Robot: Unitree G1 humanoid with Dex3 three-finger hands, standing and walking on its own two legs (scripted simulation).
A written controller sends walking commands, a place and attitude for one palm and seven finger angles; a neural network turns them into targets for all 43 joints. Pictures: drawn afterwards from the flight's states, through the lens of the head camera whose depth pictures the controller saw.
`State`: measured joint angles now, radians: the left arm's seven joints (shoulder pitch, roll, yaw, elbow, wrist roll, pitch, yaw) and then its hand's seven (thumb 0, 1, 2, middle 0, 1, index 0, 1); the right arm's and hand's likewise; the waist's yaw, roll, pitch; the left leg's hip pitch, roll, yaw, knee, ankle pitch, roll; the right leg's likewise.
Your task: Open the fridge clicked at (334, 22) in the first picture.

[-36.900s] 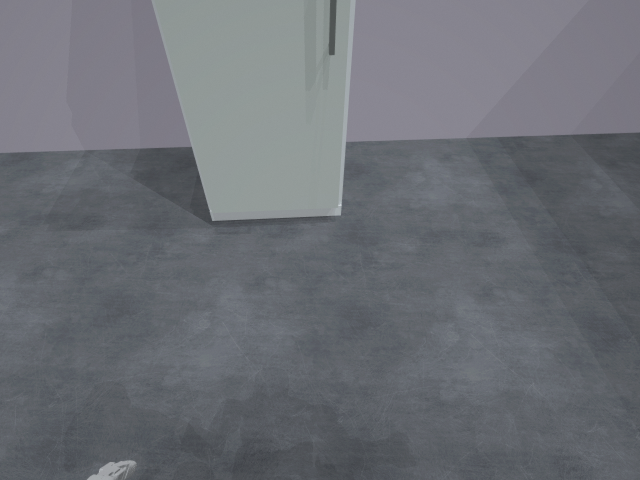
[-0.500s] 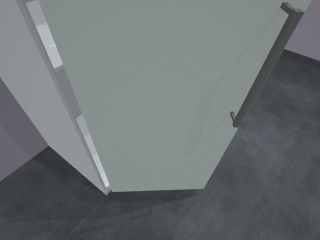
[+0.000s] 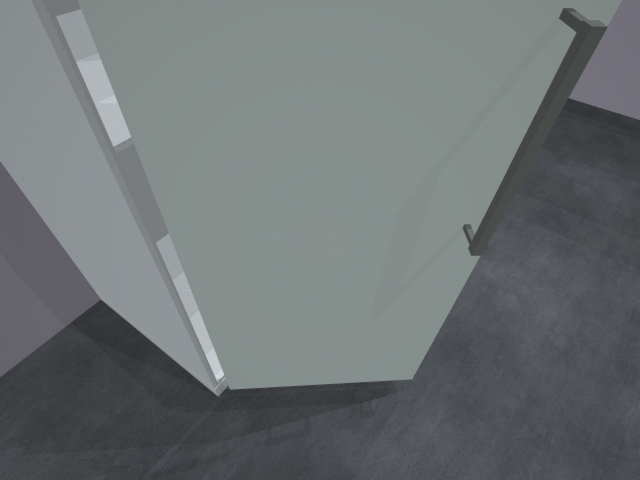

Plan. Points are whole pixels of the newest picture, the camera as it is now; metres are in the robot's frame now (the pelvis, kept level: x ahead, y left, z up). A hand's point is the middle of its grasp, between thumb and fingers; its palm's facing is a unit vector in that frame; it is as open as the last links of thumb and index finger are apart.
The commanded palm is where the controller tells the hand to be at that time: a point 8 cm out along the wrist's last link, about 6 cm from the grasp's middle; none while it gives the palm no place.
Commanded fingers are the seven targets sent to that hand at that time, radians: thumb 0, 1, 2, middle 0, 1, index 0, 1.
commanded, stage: look again from close up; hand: right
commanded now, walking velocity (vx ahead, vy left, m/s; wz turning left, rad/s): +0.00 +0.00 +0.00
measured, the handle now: (513, 158) +0.49 -0.22 +0.17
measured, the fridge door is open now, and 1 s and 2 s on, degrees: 51 51 51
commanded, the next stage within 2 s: raise the hand to about handle height in 0.76 s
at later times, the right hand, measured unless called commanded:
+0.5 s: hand out of the picture +0.00 -0.17 -0.17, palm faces +0.03 +0.98 -0.19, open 7.4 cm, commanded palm none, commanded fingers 0.00 -0.90 -0.90 0.20 0.30 0.20 0.30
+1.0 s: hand out of the picture +0.14 -0.20 -0.06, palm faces +0.28 +0.95 -0.12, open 7.4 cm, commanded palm +0.09 -0.24 -0.05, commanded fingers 0.00 -0.71 -0.82 0.21 0.42 0.21 0.42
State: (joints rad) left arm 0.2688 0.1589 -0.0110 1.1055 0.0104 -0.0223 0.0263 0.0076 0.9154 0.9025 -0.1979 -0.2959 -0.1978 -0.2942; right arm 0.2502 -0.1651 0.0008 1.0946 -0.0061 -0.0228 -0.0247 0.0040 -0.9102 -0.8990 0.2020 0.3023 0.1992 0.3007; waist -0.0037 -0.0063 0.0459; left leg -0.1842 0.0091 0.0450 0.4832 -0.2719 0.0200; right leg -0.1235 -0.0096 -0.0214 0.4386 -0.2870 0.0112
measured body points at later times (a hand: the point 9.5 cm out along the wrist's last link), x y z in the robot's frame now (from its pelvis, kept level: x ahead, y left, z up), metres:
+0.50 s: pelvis -0.01 +0.00 +0.00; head +0.00 +0.00 +0.45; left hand -0.01 +0.22 -0.16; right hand +0.00 -0.23 -0.16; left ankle -0.01 +0.10 -0.74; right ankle -0.03 -0.13 -0.74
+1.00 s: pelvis -0.02 -0.01 -0.01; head -0.02 +0.00 +0.44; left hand +0.05 +0.24 -0.13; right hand +0.12 -0.25 -0.05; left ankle -0.01 +0.10 -0.74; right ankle -0.03 -0.13 -0.74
